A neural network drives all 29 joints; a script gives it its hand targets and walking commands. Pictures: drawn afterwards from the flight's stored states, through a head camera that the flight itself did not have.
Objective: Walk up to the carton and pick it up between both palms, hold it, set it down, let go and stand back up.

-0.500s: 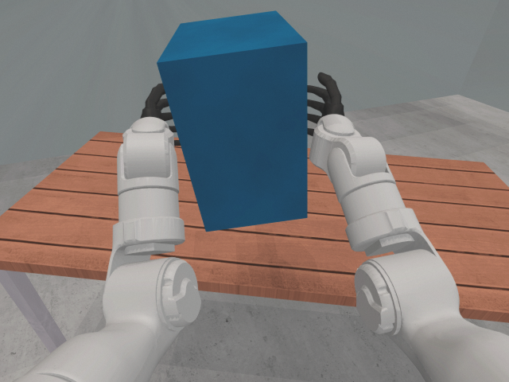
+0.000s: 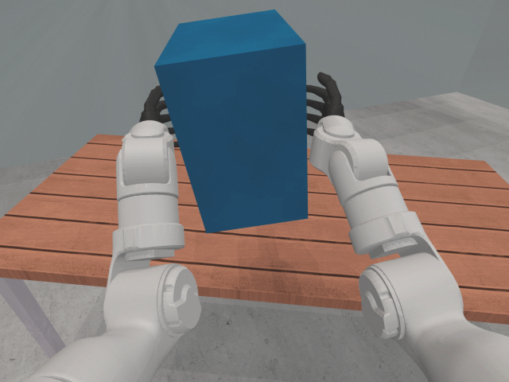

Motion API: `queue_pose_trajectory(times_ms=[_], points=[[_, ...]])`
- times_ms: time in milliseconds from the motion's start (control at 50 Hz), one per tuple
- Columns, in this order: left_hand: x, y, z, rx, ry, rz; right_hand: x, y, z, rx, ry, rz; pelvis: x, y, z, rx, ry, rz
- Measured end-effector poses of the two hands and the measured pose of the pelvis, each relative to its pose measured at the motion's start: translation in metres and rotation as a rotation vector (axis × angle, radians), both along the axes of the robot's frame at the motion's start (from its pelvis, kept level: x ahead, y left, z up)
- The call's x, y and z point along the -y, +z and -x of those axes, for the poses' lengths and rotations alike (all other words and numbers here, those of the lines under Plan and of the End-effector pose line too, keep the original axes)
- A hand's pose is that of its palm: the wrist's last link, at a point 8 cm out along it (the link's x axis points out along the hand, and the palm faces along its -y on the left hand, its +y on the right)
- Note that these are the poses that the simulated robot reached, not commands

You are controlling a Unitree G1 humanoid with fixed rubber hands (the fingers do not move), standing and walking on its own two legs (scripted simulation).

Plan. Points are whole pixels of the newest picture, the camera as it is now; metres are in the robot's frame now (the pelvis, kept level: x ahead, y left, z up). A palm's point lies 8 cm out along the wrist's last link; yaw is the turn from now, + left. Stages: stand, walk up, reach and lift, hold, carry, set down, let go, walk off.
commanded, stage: hold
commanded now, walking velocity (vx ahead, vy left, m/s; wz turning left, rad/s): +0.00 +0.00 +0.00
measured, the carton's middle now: (241, 118) +0.45 -0.01 +0.27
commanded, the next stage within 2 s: set down in 0.52 s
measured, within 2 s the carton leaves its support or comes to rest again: neither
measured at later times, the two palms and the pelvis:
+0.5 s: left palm (153, 142) +0.37 +0.13 +0.27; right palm (329, 133) +0.35 -0.12 +0.28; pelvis +0.00 +0.00 +0.00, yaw +0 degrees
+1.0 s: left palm (155, 132) +0.39 +0.13 +0.27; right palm (327, 125) +0.37 -0.13 +0.29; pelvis +0.00 +0.00 +0.00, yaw +0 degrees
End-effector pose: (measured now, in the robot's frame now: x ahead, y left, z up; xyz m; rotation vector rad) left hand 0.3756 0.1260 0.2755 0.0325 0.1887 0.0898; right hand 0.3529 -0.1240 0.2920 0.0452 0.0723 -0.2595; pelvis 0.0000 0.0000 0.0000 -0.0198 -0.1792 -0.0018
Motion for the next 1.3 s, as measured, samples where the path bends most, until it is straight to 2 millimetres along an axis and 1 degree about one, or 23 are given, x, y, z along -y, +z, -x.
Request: queue_pose_trajectory(times_ms=[240, 400, 580, 640, 720, 820, 900, 940, 980, 1020, 1120, 1180, 1240, 1300], points=[[-0.001, -0.001, 0.006, 0.001, 0.014, -0.028, 0.000, -0.005, 0.002, -0.001, 0.017, -0.016, -0.002, 0.000, -0.006, 0.025, -0.001, 0.000], [-0.001, -0.006, 0.007, -0.021, 0.016, -0.026, -0.001, -0.010, 0.002, -0.019, 0.019, -0.012, 0.001, 0.000, -0.003, 0.033, -0.001, -0.004], [0.000, -0.007, 0.009, -0.018, 0.014, -0.010, 0.000, -0.009, 0.006, -0.011, 0.012, -0.011, 0.005, 0.000, 0.003, 0.031, 0.005, -0.005], [0.000, -0.002, 0.008, -0.005, 0.010, -0.018, 0.000, -0.007, 0.006, 0.003, 0.004, -0.015, 0.006, -0.001, 0.005, 0.033, 0.008, -0.004], [0.002, 0.009, 0.003, 0.041, -0.003, -0.018, 0.002, 0.001, 0.006, 0.051, -0.015, -0.028, 0.006, -0.001, 0.008, 0.032, 0.013, -0.002], [0.004, 0.023, -0.004, 0.091, -0.022, -0.016, 0.003, 0.011, 0.001, 0.117, -0.028, -0.040, 0.005, 0.000, 0.007, 0.038, 0.011, -0.005], [0.002, 0.024, -0.009, 0.115, -0.042, -0.021, 0.003, 0.012, -0.005, 0.169, -0.029, -0.034, 0.003, 0.001, 0.004, 0.053, 0.010, -0.009], [0.001, 0.017, -0.011, 0.101, -0.057, -0.026, 0.003, 0.008, -0.008, 0.184, -0.022, -0.029, 0.002, 0.001, 0.001, 0.061, 0.010, -0.010], [0.000, 0.005, -0.014, 0.071, -0.067, -0.033, 0.003, 0.001, -0.011, 0.184, -0.017, -0.022, 0.000, 0.001, -0.002, 0.070, 0.009, -0.012], [-0.001, -0.013, -0.017, 0.035, -0.075, -0.040, 0.002, -0.011, -0.015, 0.178, -0.012, -0.020, -0.002, 0.001, -0.004, 0.078, 0.008, -0.013], [0.002, -0.066, -0.021, -0.036, -0.078, -0.047, 0.000, -0.045, -0.021, 0.166, 0.002, -0.023, -0.006, 0.001, -0.006, 0.079, 0.012, -0.009], [0.004, -0.090, -0.021, -0.047, -0.081, -0.028, 0.003, -0.065, -0.022, 0.159, 0.008, -0.013, -0.009, 0.001, -0.005, 0.066, 0.016, -0.005], [0.009, -0.107, -0.022, -0.058, -0.082, -0.019, 0.007, -0.081, -0.023, 0.146, 0.005, 0.007, -0.010, 0.001, -0.003, 0.052, 0.017, 0.000], [0.016, -0.112, -0.024, -0.059, -0.084, -0.032, 0.015, -0.092, -0.022, 0.137, -0.010, 0.011, -0.012, 0.001, -0.001, 0.026, 0.011, 0.002]])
